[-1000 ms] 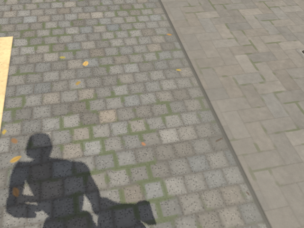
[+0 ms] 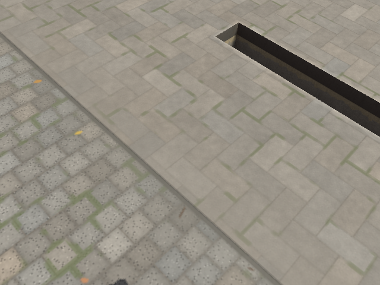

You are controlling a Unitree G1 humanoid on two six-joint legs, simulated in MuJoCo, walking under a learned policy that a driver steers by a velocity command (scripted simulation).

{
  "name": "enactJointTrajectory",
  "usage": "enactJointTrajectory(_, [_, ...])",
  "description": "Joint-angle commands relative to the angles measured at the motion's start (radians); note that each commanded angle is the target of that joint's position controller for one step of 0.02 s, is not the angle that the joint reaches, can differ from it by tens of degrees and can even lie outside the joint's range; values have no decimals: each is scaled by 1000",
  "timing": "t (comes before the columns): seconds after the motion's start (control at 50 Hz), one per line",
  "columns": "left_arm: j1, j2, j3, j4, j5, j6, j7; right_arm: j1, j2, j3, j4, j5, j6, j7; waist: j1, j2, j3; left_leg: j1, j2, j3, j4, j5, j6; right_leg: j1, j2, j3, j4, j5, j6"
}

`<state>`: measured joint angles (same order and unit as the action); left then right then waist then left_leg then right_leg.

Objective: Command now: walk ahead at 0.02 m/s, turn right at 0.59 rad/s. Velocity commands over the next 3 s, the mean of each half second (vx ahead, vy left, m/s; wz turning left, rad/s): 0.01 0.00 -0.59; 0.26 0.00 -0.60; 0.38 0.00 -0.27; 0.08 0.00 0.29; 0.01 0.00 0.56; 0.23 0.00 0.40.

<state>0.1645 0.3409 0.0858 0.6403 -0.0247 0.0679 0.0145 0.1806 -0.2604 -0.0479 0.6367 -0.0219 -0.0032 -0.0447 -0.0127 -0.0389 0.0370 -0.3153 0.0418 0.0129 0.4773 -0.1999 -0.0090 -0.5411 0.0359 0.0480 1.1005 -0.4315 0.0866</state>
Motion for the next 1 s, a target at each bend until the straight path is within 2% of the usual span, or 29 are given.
enactJointTrajectory(0.02, [-38,27,4,-102,2,-11,-10,-7,-182,-60,-49,4,3,-8,-17,241,-133,194,223,-123,-114,393,210,-4,-42,-41,-135,13,6])
enactJointTrajectory(0.06, [-39,32,5,-111,3,-11,-20,-16,-202,-71,-43,13,5,-3,-21,255,-148,182,245,-103,-113,383,213,74,-50,-67,-237,25,-11])
enactJointTrajectory(0.12, [-12,51,18,-111,3,-5,-33,-26,-214,-78,-31,31,2,6,-10,257,-142,174,267,-89,-83,320,195,156,-40,-103,-396,76,-51])
enactJointTrajectory(0.16, [62,49,30,-84,5,-6,-35,-33,-196,-76,-17,48,2,8,30,222,-142,113,235,-32,7,225,130,301,0,-135,-604,223,-105])
enactJointTrajectory(0.18, [97,84,44,-78,8,-9,-27,20,-159,-68,4,38,0,12,31,114,-136,-3,186,40,136,91,54,429,-35,-41,-689,364,-144])
enactJointTrajectory(0.2, [118,217,72,-104,17,-15,-8,16,-80,-40,-40,-19,1,18,1,-242,-135,-307,49,137,479,-391,-61,589,-332,369,-712,744,-274])
enactJointTrajectory(0.22, [127,226,65,-117,55,-38,-19,-94,-121,-49,-77,-7,-6,8,77,-239,-171,-393,-34,-30,667,-506,-75,500,-436,504,-743,798,-455])
enactJointTrajectory(0.24, [104,191,54,-109,61,-56,-21,-119,-158,-61,-73,14,-4,1,75,-147,-144,-401,-15,-76,736,-440,-66,470,-384,429,-757,701,-436])
enactJointTrajectory(0.26, [56,158,45,-101,43,-65,-16,-107,-167,-67,-58,18,-1,-4,43,-110,-111,-405,-3,-88,726,-348,-56,450,-321,354,-750,635,-375])
enactJointTrajectory(0.28, [16,127,36,-105,21,-62,-8,-92,-164,-71,-39,11,1,-12,27,-78,-109,-401,6,-93,701,-283,-59,447,-278,313,-741,599,-329])
enactJointTrajectory(0.3, [-13,116,28,-107,10,-56,-1,-76,-165,-74,-35,6,4,-14,11,-90,-109,-368,-1,-90,694,-236,-67,418,-253,286,-738,634,-316])
enactJointTrajectory(0.36, [-1,106,23,-102,19,-47,15,-55,-131,-65,-22,16,-2,-1,4,-91,-149,-308,-35,-78,649,-162,-81,421,-220,265,-732,663,-317])
enactJointTrajectory(0.42, [18,124,30,-93,14,-42,24,-96,-107,-54,-30,18,-5,5,24,-91,-144,-286,-49,-90,474,-142,-86,445,-210,304,-724,575,-313])
enactJointTrajectory(0.48, [9,140,37,-97,16,-35,23,-114,-107,-51,-33,23,-9,15,34,-111,-130,-210,-66,-101,351,-159,-81,401,-206,365,-725,472,-317])
enactJointTrajectory(0.54, [-5,146,40,-100,14,-30,14,-110,-117,-55,-33,30,-18,26,38,-122,-122,-135,-85,-106,255,-182,-68,370,-198,431,-714,468,-317])
enactJointTrajectory(0.58, [-6,140,38,-100,5,-27,10,-91,-123,-57,-31,38,-27,36,36,-122,-138,-70,-92,-98,164,-174,-49,354,-177,476,-731,255,-312])
enactJointTrajectory(0.62, [-30,127,31,-101,-5,-25,10,-42,-114,-62,-17,45,-38,43,-8,-115,-111,78,-95,-73,-28,-81,-15,258,-124,489,-731,-10,-280])
enactJointTrajectory(0.64, [-23,102,23,-99,-5,-29,12,-2,-126,-70,-5,43,-43,40,-28,-85,-104,202,-54,-89,-102,-52,13,161,-81,460,-688,-112,-242])
enactJointTrajectory(0.66, [6,40,4,-99,5,-34,11,77,-175,-80,0,25,-46,34,-40,57,-151,365,136,-267,-144,-173,81,15,-3,345,-460,-241,-180])
enactJointTrajectory(0.68, [-8,40,7,-140,-7,-48,11,137,-260,-95,18,-6,-50,42,-35,260,-90,358,315,-585,-255,-385,208,-207,123,156,-243,-215,-143])
enactJointTrajectory(0.7, [-47,106,25,-150,3,-64,11,77,-241,-95,7,-12,-66,45,-18,242,2,266,364,-656,-291,-488,256,-279,12,160,-100,-113,-120])
enactJointTrajectory(0.72, [-30,143,38,-129,5,-66,7,24,-185,-79,-6,6,-72,34,1,215,33,248,313,-557,-295,-477,227,-288,-13,144,-47,-28,-103])
enactJointTrajectory(0.74, [3,136,41,-101,11,-63,5,1,-155,-68,-14,18,-71,25,10,195,25,262,261,-467,-292,-422,187,-282,-24,121,-11,29,-81])
enactJointTrajectory(0.76, [9,122,40,-96,13,-63,0,4,-143,-62,-12,25,-70,19,2,189,21,274,236,-400,-295,-357,166,-292,-33,103,24,81,-64])
enactJointTrajectory(0.78, [-2,95,33,-97,11,-67,-9,28,-139,-57,-5,23,-72,13,-11,180,25,266,221,-334,-306,-281,159,-291,-45,85,58,132,-55])
enactJointTrajectory(0.82, [-26,54,20,-105,3,-78,-19,77,-141,-56,9,13,-80,12,-35,166,26,268,205,-236,-320,-184,159,-301,-62,54,60,204,-44])
enactJointTrajectory(0.88, [-73,34,10,-121,1,-85,-27,124,-156,-59,30,11,-83,18,-63,160,35,297,212,-153,-335,-84,174,-312,-85,37,-41,264,-26])
enactJointTrajectory(0.94, [-116,12,-2,-133,2,-91,-42,130,-188,-66,47,17,-80,24,-75,162,48,293,215,-60,-336,12,170,-250,-106,-2,-198,315,-24])
enactJointTrajectory(1.0, [-160,-3,-13,-147,0,-95,-61,148,-218,-75,70,35,-77,31,-85,154,70,282,230,9,-331,47,159,-164,-111,-54,-332,305,-55])
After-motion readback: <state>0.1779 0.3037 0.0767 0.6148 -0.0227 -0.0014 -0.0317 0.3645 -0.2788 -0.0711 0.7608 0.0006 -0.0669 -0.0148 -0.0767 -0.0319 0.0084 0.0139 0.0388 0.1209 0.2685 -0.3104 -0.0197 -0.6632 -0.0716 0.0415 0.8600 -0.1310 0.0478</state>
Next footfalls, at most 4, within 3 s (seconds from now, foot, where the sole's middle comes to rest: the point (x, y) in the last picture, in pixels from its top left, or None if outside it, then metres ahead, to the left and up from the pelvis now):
0.18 right None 0.03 -0.14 -0.78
0.66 left None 0.10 0.07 -0.78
1.12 right None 0.15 -0.32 -0.78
1.60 left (292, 280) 0.47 -0.36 -0.78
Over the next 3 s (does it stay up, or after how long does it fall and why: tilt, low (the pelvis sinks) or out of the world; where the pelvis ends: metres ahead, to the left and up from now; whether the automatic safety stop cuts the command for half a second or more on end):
stays up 0.38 -0.39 0.00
